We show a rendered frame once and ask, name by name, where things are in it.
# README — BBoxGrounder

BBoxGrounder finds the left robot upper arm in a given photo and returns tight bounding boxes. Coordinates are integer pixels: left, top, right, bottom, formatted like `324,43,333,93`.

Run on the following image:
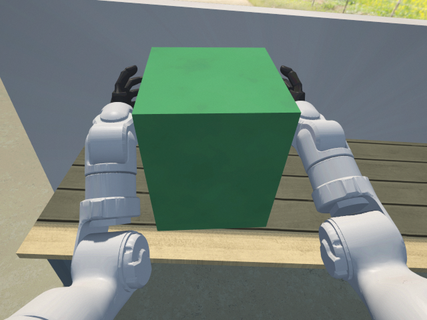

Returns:
4,230,151,320

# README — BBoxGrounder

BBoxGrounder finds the left robot forearm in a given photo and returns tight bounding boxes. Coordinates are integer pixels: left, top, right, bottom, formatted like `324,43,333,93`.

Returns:
71,102,140,281

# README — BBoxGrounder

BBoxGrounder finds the right robot hand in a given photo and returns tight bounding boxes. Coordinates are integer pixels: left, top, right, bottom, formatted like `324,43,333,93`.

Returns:
280,65,305,101

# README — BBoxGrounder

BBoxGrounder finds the right robot upper arm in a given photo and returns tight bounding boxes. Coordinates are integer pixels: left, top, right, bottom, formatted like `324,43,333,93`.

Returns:
319,210,427,320

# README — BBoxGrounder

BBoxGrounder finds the table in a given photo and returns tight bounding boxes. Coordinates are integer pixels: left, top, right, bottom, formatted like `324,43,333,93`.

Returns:
16,139,427,287

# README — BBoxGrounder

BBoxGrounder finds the left robot hand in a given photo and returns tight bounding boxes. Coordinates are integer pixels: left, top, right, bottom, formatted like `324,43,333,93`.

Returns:
110,65,143,108

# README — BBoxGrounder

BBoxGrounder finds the right robot forearm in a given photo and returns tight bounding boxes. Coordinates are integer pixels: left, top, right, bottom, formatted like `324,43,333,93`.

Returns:
292,101,407,262

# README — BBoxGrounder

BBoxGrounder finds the carton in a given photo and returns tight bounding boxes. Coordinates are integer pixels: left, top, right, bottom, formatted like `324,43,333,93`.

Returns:
132,47,301,231

